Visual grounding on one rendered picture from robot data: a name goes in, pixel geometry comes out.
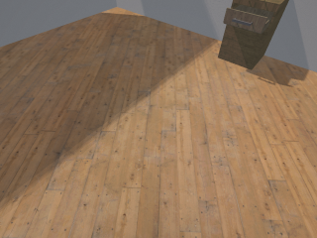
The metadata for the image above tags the cabinet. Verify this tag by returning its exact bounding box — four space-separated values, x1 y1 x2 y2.
218 0 289 70

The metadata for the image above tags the drawer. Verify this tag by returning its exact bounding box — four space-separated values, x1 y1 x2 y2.
223 5 273 34

